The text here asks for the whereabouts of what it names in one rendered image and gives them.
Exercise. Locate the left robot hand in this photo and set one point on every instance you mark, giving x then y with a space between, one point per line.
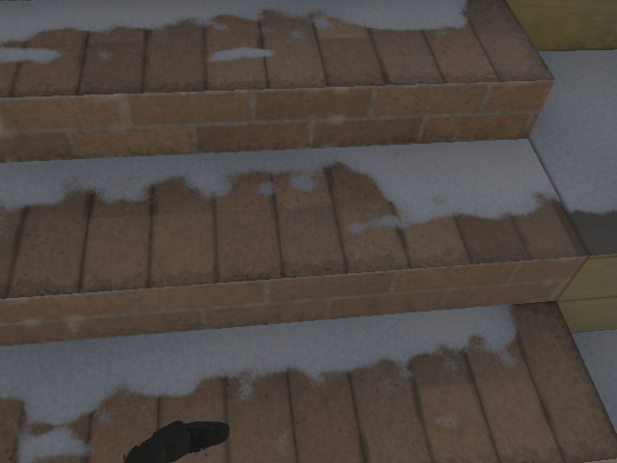
176 439

